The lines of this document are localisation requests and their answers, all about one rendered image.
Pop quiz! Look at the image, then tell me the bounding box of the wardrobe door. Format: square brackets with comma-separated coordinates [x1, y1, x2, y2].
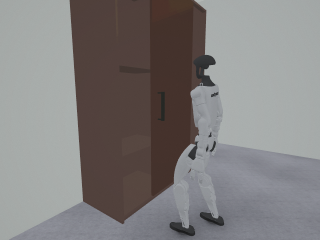
[190, 6, 203, 145]
[150, 0, 194, 196]

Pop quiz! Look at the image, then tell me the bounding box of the robot right forearm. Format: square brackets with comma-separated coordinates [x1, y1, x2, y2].
[211, 115, 223, 139]

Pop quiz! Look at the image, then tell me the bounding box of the robot right upper arm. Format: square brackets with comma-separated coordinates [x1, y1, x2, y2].
[215, 84, 223, 118]

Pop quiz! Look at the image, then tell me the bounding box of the robot left shin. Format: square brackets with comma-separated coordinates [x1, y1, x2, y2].
[173, 183, 189, 228]

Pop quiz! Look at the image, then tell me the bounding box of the robot left hand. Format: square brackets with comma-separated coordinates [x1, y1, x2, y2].
[190, 158, 205, 184]

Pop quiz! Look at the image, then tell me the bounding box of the humanoid robot torso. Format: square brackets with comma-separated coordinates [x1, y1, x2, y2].
[192, 83, 218, 152]

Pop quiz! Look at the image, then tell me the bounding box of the robot right hand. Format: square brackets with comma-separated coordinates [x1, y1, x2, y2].
[211, 138, 218, 156]

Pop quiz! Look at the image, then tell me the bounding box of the robot left upper arm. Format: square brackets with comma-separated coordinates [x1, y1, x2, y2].
[190, 86, 212, 127]

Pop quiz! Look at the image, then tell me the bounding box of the handle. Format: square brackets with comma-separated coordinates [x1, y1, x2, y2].
[157, 92, 165, 121]

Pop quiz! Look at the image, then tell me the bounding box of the robot left forearm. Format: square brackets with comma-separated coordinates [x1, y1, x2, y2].
[195, 118, 210, 160]

